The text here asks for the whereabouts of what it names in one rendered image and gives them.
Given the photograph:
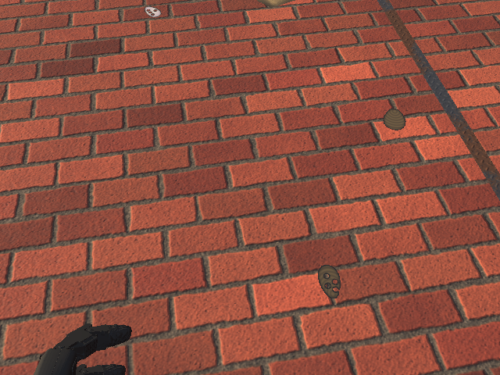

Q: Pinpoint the robot left hand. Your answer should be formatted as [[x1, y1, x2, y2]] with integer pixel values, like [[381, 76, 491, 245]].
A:
[[34, 323, 132, 375]]

